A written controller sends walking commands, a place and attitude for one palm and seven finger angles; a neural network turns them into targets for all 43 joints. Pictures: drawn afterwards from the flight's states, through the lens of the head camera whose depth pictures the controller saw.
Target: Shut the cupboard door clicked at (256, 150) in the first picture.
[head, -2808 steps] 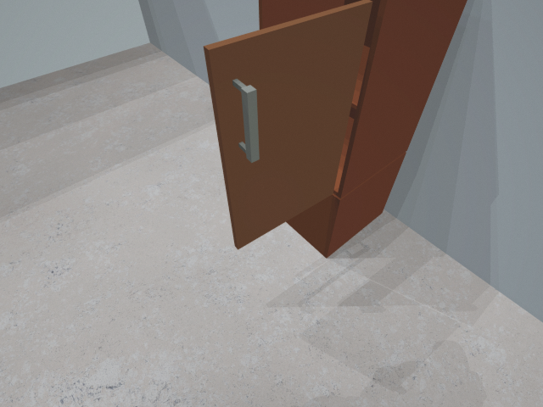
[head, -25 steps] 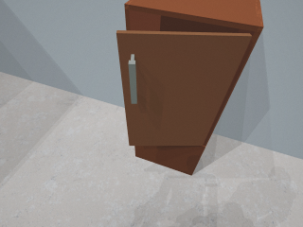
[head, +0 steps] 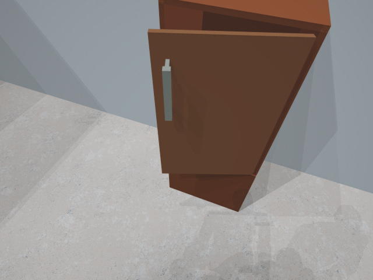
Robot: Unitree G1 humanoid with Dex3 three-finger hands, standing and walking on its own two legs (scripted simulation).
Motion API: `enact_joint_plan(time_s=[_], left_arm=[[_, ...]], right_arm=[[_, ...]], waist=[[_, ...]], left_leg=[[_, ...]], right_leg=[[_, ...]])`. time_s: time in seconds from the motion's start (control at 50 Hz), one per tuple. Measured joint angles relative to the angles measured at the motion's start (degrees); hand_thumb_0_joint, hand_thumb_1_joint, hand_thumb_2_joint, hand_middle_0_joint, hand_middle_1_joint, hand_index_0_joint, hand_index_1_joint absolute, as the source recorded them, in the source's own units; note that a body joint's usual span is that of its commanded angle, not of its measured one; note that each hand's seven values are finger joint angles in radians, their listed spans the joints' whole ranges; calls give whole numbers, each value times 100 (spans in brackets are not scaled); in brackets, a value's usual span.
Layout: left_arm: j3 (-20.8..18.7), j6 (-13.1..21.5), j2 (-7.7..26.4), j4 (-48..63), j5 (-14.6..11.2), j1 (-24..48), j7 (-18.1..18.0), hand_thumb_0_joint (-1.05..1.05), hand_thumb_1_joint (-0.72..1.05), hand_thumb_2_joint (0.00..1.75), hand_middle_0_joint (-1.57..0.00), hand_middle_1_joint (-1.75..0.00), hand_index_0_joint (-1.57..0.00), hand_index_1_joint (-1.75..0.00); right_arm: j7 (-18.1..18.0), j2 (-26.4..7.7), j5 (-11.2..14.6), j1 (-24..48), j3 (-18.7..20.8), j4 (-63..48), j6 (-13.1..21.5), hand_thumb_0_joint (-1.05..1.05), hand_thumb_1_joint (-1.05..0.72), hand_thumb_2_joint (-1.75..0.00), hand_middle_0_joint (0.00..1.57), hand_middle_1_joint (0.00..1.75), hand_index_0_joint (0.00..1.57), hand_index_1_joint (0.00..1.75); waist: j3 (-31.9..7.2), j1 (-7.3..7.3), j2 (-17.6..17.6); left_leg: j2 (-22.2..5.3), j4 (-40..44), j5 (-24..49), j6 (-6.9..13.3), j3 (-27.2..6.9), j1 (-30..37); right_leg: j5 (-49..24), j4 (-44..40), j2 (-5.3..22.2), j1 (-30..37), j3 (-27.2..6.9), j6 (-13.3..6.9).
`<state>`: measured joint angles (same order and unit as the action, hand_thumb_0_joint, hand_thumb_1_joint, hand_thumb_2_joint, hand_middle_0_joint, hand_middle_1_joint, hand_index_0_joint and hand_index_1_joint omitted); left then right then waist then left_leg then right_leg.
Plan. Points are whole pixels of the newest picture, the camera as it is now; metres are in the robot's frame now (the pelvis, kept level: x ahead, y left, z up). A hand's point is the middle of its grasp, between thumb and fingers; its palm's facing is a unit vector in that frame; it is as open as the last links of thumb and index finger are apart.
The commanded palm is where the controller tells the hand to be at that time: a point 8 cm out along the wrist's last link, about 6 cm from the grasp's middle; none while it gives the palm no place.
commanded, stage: look again from close up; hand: left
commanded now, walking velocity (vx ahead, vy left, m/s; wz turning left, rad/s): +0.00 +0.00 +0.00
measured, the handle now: (168, 91) +0.55 +0.08 +0.10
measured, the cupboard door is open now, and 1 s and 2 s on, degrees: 21 21 21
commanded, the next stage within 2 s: shuffle to correct the standing spot in 0.38 s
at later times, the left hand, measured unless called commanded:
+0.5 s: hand out of the picture +0.05 +0.18 -0.18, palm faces -0.01 -0.98 -0.21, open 7.4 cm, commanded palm none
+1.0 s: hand out of the picture +0.02 +0.11 -0.19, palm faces +0.08 -0.98 -0.17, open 7.4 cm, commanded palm none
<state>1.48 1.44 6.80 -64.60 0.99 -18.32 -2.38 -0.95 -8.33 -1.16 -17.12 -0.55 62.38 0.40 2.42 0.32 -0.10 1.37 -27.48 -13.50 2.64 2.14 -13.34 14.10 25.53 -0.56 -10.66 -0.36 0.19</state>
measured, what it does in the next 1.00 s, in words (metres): lifts its left foot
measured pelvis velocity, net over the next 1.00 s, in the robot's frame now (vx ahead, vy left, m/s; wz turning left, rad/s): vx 0.08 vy -0.05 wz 0.03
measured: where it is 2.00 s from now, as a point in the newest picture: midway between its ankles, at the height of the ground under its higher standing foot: outside the picture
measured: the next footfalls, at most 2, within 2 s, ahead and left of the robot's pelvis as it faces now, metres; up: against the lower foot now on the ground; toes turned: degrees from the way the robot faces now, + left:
left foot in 1.12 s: +0.16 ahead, +0.03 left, +0.00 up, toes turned +7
right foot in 1.60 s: +0.19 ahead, -0.26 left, +0.00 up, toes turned -3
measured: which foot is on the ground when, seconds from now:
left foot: down 0.00-0.86, up 0.88-1.00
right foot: down 0.00-1.00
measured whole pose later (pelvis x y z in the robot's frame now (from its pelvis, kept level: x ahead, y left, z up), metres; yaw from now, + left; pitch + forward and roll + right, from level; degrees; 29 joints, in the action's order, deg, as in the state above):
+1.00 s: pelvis +0.08 -0.05 -0.01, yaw +2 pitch +2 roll +0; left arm -1.3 0.8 8.8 -61.2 2.0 -21.6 -1.9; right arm -2.1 -8.1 -1.3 -13.8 1.4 62.5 -0.6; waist 3.0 -1.9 1.9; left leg -1.4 -54.8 -29.9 1.2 3.6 -23.4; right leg 21.6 26.8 -4.2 -6.7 2.5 -5.0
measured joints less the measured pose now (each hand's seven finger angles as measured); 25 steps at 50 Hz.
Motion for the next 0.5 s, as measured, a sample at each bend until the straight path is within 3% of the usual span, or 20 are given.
enact_joint_plan(time_s=[0.16, 0.5], left_arm=[[-4, -8, 123, 127, -4, -78, 16, 1, 91, 90, -20, -29, -20, -30], [-54, -33, 409, 355, -23, 321, 41, 1, 91, 90, -20, -29, -20, -30]], right_arm=[[-30, -177, -4, 42, 17, -178, 35, 2, -93, -90, 20, 30, 20, 30], [-30, -196, 19, 361, -24, -71, 131, 0, -91, -90, 20, 30, 20, 30]], waist=[[-226, -41, -158], [-129, -73, 132]], left_leg=[[114, -203, -200, 69, 48, -3], [60, 80, -170, 1, 94, 220]], right_leg=[[321, 428, 114, -108, -46, 51], [299, 208, 57, 58, -103, -6]])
